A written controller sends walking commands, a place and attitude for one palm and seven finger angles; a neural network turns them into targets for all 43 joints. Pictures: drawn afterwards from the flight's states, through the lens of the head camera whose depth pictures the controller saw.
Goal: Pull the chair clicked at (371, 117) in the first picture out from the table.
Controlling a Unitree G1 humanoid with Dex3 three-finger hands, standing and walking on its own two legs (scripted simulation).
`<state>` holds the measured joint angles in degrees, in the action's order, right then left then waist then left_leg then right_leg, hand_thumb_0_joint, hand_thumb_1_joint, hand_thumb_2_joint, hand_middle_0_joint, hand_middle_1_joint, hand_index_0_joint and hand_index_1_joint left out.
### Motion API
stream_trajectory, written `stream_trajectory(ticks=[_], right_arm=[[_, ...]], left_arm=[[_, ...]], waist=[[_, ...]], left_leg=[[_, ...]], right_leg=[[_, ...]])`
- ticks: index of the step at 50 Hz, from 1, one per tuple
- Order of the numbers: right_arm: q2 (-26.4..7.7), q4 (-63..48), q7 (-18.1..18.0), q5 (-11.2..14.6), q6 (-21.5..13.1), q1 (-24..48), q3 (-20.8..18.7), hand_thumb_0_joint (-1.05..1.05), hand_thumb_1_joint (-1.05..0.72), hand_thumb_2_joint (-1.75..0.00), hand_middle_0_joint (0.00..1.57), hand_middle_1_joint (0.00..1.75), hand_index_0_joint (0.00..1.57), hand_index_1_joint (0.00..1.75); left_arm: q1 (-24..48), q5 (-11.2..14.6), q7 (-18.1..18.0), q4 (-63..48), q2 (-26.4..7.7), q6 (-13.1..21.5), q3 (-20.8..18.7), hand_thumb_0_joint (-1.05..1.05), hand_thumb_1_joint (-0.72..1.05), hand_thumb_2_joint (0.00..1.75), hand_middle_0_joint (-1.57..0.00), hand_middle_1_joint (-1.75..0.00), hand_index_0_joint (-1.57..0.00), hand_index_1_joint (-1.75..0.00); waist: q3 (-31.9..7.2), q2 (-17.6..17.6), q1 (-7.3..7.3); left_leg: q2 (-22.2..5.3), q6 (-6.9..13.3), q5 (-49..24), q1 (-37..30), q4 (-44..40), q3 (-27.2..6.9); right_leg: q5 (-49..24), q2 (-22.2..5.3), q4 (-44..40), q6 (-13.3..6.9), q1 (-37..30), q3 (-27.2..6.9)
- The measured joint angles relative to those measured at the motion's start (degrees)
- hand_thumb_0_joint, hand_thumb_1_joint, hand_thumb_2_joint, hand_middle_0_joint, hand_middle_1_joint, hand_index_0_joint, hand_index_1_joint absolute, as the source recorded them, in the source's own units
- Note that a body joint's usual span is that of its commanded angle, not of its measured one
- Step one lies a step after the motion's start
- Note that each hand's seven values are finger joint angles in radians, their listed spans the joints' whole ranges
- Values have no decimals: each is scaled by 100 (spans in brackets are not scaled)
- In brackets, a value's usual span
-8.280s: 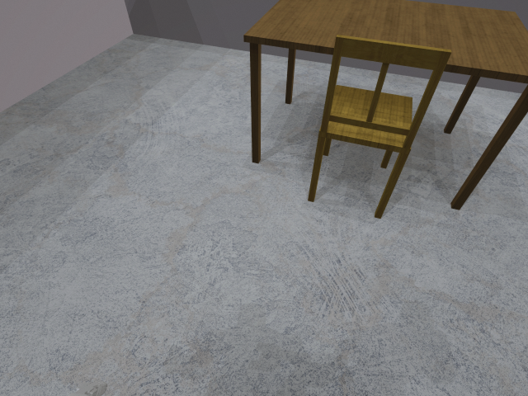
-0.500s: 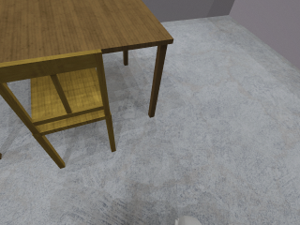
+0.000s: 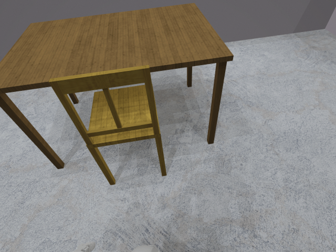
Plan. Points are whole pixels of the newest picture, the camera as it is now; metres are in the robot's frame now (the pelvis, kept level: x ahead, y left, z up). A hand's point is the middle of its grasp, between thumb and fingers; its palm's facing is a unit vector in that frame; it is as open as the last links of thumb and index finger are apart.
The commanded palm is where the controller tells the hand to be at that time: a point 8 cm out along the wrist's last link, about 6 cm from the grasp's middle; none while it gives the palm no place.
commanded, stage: turn to face it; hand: left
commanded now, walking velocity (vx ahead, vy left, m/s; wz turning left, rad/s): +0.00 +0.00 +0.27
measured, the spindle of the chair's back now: (113, 108) +0.70 +0.27 -0.12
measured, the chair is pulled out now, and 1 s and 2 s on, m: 0.00 0.00 0.00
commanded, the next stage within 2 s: take the last steps up to it in 0.08 s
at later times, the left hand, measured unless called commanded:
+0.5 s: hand out of the picture -0.02 +0.26 -0.17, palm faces +0.18 -0.96 -0.19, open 7.4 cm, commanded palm none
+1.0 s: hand (115, 219) +0.25 +0.18 -0.16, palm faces +0.12 -0.97 -0.21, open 7.3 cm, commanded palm none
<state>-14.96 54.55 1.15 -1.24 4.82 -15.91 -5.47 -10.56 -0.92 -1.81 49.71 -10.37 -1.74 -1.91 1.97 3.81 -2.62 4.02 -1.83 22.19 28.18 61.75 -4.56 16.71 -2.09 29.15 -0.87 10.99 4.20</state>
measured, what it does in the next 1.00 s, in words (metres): walks ahead: left foot, then right foot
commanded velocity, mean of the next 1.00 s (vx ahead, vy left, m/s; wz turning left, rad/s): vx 0.23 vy -0.05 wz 0.04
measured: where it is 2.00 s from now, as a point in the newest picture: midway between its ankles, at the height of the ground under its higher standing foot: outside the picture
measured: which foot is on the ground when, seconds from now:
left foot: up 0.00-0.28, down 0.30-0.84, up 0.86-1.00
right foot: down 0.00-0.30, up 0.32-0.82, down 0.84-1.00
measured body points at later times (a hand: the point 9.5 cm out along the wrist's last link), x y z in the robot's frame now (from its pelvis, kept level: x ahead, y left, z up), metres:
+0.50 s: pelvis +0.02 +0.06 +0.01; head +0.01 +0.09 +0.46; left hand -0.03 +0.31 -0.16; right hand +0.09 -0.17 -0.13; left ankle -0.04 +0.15 -0.74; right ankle +0.04 -0.08 -0.66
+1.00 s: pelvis +0.19 +0.00 -0.01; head +0.20 -0.02 +0.44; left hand +0.25 +0.23 -0.15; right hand +0.15 -0.24 -0.17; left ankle +0.09 +0.13 -0.64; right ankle +0.25 -0.07 -0.74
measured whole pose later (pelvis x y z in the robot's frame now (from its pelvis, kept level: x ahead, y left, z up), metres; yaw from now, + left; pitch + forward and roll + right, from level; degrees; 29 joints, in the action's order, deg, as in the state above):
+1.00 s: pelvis +0.19 +0.00 -0.01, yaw +6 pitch -2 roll +0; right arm -10.3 63.9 -0.7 -0.9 -0.4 -21.9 -2.9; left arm -10.3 -0.8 -0.4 58.7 -8.6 2.5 -2.6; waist 3.4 2.3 -2.5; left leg -4.3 2.3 21.6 22.0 69.9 0.9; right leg 12.1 0.2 30.7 -4.6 17.1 8.9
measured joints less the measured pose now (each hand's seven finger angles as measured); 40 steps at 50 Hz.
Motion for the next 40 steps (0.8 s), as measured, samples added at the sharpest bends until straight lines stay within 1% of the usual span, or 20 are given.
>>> stream_trajectory(ticks=[2,4,7,10,12,13,15,16,18,19,20,22,25,28,31,34,37,40], right_arm=[[-30,27,12,0,-6,-4,-6,1,-91,-90,20,30,20,30],[-43,66,10,5,-8,8,2,1,-91,-90,20,30,20,30],[-40,137,-7,21,12,90,37,1,-91,-90,20,30,20,30],[-11,173,-27,53,2,261,94,1,-91,-90,19,29,20,30],[23,170,-45,70,-57,385,145,1,-91,-90,19,29,20,30],[45,159,-51,70,-105,433,176,1,-91,-90,19,29,20,30],[71,97,-45,60,-261,444,241,1,-91,-90,19,29,20,30],[134,104,-53,38,-350,464,254,1,-91,-90,19,29,20,30],[289,85,-51,6,-442,440,327,1,-91,-90,19,29,20,30],[354,74,-64,-8,-485,382,365,1,-91,-90,20,29,20,30],[414,74,-93,-14,-525,310,396,0,-91,-90,20,29,20,30],[514,107,-146,-6,-591,159,448,0,-91,-90,20,30,20,30],[606,242,-209,26,-679,-65,475,0,-92,-90,20,30,20,30],[661,405,-221,54,-731,-305,486,0,-92,-90,20,30,21,30],[719,564,-234,54,-749,-545,481,0,-92,-90,20,30,21,30],[752,708,-254,33,-765,-769,463,0,-91,-90,20,30,21,30],[738,838,-268,-7,-767,-953,436,0,-91,-90,20,30,21,30],[687,982,-265,-32,-742,-1096,410,1,-91,-90,20,30,21,30]], left_arm=[[-105,-6,8,72,22,20,4,1,90,90,-20,-30,-21,-30],[-195,-18,14,134,39,48,10,1,90,90,-20,-30,-21,-30],[-328,-50,29,216,49,85,17,1,90,90,-20,-30,-21,-30],[-453,-92,53,312,16,94,6,1,90,90,-20,-30,-21,-30],[-535,-107,66,409,-32,98,-14,1,90,90,-20,-30,-21,-30],[-588,-105,73,468,-67,97,-25,1,90,90,-21,-30,-21,-30],[-747,-70,94,584,-146,70,-52,1,90,90,-21,-30,-21,-30],[-798,-46,108,665,-217,31,-78,1,90,90,-20,-30,-21,-30],[-902,-58,117,837,-340,-76,-117,1,90,90,-20,-30,-21,-30],[-956,-81,126,915,-373,-109,-131,1,91,90,-20,-30,-20,-29],[-985,-94,145,992,-394,-124,-138,1,91,90,-20,-30,-20,-29],[-983,-101,205,1093,-409,-94,-137,1,91,90,-20,-30,-20,-29],[-912,-92,262,1124,-375,0,-117,1,91,90,-20,-30,-20,-29],[-797,-76,272,1103,-317,34,-104,1,91,90,-20,-30,-20,-29],[-649,-65,276,1078,-255,15,-110,1,91,90,-20,-30,-20,-29],[-453,-53,297,1050,-186,0,-108,1,91,90,-20,-30,-20,-29],[-201,-30,321,992,-105,15,-97,1,91,90,-20,-30,-20,-29],[49,-13,340,883,-36,101,-95,1,91,90,-20,-30,-20,-29]], waist=[[4,-31,5],[22,-79,32],[72,-176,124],[149,-298,251],[189,-376,341],[187,-414,375],[98,-439,412],[68,-527,420],[7,-679,479],[-53,-696,477],[-106,-693,458],[-157,-665,413],[-156,-626,387],[-131,-617,370],[-102,-626,321],[-51,-605,217],[49,-521,70],[148,-384,-55]], left_leg=[[-176,-66,-166,35,392,74],[-329,-123,-210,-42,407,104],[-489,-173,-9,-302,-60,170],[-547,-159,295,-667,-892,307],[-529,-115,356,-960,-1552,425],[-508,-83,259,-1134,-1935,495],[-493,26,-155,-1596,-2932,598],[-441,124,-227,-1612,-2994,613],[-396,290,-183,-1673,-2896,682],[-412,334,-185,-1769,-2984,696],[-423,358,-224,-1891,-3138,692],[-421,364,-378,-2152,-3521,656],[-369,406,-560,-2510,-4031,636],[-306,421,-617,-2797,-4357,659],[-261,402,-568,-3027,-4539,706],[-261,346,-451,-3220,-4629,747],[-333,244,-247,-3376,-4590,767],[-494,93,84,-3476,-4369,780]], right_leg=[[-46,-71,-95,7,-70,105],[-65,-145,-142,17,-105,210],[-62,-263,-140,52,-98,335],[-41,-388,-63,120,-33,422],[-12,-462,21,192,18,474],[18,-496,83,238,45,503],[166,-530,356,345,161,570],[464,-565,670,352,289,508],[1088,-453,1573,278,624,215],[1142,-371,2015,247,804,143],[1044,-306,2392,222,974,94],[657,-247,2904,202,1275,36],[131,-249,3225,250,1653,-66],[-167,-275,3279,307,1942,-144],[-357,-317,3138,343,2142,-140],[-449,-355,2721,317,2210,-81],[-393,-349,1992,210,2092,5],[-269,-239,1182,33,1777,104]])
